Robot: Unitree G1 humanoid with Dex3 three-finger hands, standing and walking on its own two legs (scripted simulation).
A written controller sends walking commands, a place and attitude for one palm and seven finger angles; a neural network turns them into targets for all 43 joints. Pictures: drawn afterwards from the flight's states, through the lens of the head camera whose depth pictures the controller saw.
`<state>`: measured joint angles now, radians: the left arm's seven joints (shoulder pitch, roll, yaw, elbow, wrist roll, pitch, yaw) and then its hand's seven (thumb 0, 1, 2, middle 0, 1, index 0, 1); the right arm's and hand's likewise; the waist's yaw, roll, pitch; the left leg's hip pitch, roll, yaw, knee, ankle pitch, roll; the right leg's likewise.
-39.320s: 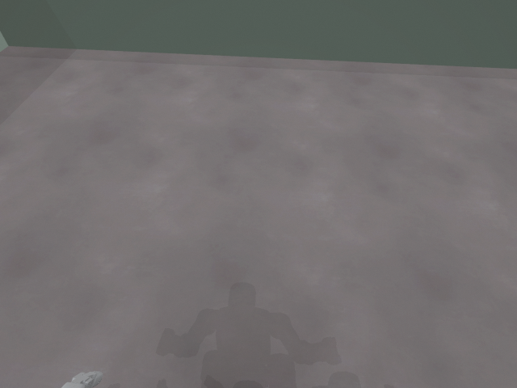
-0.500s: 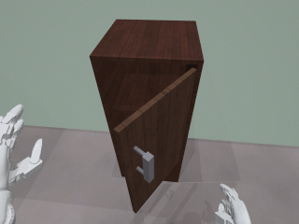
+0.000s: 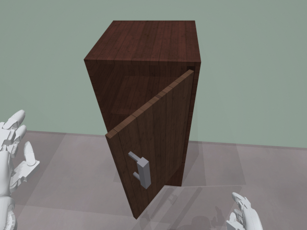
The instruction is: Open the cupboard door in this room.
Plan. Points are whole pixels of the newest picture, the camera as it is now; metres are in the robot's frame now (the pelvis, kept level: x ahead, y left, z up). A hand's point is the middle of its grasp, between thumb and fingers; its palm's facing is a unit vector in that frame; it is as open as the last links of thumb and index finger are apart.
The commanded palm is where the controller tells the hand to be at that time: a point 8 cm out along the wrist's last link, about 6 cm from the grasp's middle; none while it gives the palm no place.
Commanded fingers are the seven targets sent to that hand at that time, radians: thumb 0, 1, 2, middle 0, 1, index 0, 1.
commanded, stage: step back with the hand held close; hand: left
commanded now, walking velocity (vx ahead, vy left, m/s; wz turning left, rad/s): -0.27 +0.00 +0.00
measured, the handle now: (139, 169) +0.29 +0.09 -0.02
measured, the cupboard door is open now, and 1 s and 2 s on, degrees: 56 56 56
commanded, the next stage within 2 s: stop stepping back and stand still in 1.06 s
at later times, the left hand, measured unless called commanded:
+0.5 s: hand (10, 184) +0.15 +0.28 +0.16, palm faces +0.34 -0.78 -0.52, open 7.4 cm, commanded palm +0.08 +0.33 +0.17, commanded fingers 0.00 0.90 0.90 -0.20 -0.30 -0.20 -0.30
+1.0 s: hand out of the picture +0.01 +0.32 +0.17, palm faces +0.55 -0.71 -0.44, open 7.4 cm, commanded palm -0.07 +0.35 +0.17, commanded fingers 0.00 0.90 0.90 -0.20 -0.30 -0.20 -0.30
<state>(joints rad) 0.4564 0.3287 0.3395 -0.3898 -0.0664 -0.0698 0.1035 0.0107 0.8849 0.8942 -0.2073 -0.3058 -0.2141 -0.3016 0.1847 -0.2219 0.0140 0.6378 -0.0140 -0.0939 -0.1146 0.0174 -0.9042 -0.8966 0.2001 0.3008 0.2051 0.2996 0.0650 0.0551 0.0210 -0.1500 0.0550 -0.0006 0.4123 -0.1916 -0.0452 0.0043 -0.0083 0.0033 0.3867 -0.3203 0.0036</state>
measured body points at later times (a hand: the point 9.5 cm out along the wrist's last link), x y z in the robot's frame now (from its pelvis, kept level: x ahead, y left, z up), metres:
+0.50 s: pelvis -0.06 +0.03 +0.00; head -0.03 +0.03 +0.45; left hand +0.12 +0.32 +0.19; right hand +0.12 -0.22 -0.08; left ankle +0.02 +0.15 -0.74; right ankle -0.06 -0.12 -0.74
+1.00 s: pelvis -0.17 +0.04 -0.02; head -0.14 +0.06 +0.43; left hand -0.02 +0.36 +0.19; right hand +0.04 -0.18 -0.10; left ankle -0.02 +0.15 -0.74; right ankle -0.14 -0.11 -0.70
